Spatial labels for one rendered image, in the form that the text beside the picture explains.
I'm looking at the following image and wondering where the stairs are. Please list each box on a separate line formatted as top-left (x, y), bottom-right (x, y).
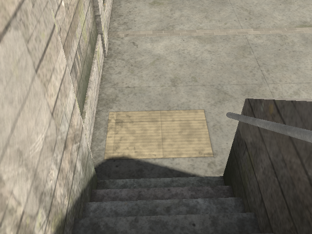
top-left (72, 175), bottom-right (274, 234)

